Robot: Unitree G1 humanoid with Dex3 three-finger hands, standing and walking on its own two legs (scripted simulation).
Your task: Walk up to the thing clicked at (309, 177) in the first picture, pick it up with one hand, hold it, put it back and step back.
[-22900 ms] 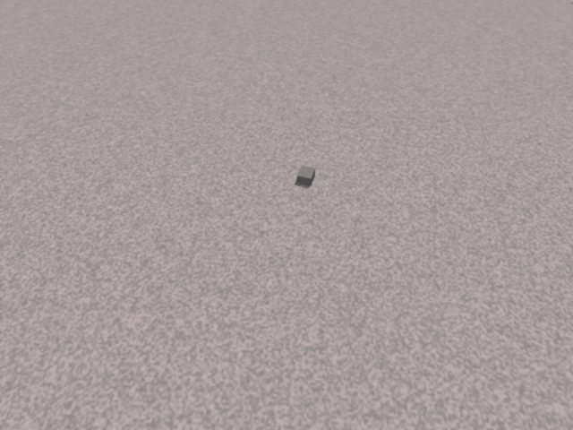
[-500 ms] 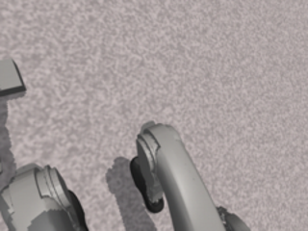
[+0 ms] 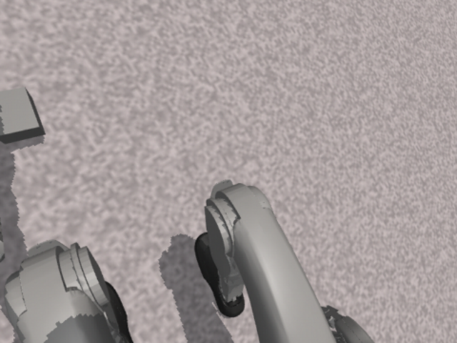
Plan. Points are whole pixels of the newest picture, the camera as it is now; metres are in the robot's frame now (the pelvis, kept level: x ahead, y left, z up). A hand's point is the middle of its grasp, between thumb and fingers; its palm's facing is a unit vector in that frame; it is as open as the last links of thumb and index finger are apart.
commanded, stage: approach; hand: left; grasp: from above
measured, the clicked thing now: (14, 116) +0.57 +0.23 -0.30
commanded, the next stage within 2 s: rest palm in 0.26 s
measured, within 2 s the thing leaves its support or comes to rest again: neither
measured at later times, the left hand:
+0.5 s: hand (3, 85) +0.57 +0.21 -0.17, palm faces -0.42 -0.03 -0.91, open 13.0 cm
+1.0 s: hand (10, 114) +0.55 +0.22 -0.23, palm faces -0.42 -0.05 -0.91, open 12.1 cm
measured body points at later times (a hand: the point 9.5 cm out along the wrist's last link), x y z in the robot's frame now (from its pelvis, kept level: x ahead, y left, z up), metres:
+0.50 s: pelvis +0.00 +0.00 +0.00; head +0.28 +0.06 +0.35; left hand +0.58 +0.21 -0.11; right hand -0.01 -0.25 -0.08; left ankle +0.07 +0.13 -0.29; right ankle +0.11 -0.12 -0.29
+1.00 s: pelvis +0.01 +0.00 -0.01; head +0.30 +0.09 +0.31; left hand +0.56 +0.22 -0.18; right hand +0.00 -0.25 -0.06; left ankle +0.07 +0.13 -0.29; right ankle +0.11 -0.12 -0.29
